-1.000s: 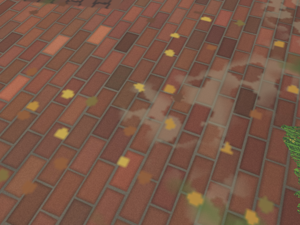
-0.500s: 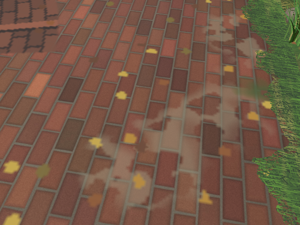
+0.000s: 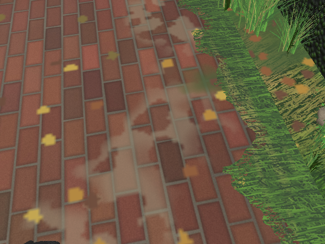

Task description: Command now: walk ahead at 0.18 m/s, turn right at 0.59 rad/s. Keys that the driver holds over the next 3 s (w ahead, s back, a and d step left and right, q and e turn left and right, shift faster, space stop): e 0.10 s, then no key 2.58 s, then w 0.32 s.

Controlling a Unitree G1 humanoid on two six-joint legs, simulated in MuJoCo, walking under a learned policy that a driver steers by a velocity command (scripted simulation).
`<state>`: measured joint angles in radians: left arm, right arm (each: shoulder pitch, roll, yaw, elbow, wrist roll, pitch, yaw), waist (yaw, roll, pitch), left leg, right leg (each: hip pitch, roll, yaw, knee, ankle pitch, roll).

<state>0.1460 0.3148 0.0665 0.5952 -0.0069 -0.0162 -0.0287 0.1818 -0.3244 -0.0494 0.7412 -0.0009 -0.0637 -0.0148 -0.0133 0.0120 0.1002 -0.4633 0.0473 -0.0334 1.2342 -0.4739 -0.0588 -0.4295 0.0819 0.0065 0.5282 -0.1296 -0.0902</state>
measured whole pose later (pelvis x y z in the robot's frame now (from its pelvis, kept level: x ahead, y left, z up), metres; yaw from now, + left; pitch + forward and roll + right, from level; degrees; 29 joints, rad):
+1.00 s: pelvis +0.13 +0.04 +0.01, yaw -9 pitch -2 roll +0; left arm 0.21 0.23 0.03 0.80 0.01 0.02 0.03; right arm 0.15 -0.25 -0.03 0.80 -0.01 -0.01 -0.01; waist -0.01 0.00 0.04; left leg -0.22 -0.02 -0.02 0.52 -0.26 0.00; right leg -0.17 0.06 0.12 0.52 -0.32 -0.01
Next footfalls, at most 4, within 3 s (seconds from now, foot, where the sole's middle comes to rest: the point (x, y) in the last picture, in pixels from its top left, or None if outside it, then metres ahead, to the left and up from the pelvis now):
0.34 left None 0.20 0.15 -0.77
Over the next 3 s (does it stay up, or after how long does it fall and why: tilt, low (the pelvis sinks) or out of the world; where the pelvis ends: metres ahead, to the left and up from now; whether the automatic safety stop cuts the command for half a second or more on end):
stays up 0.17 0.02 0.01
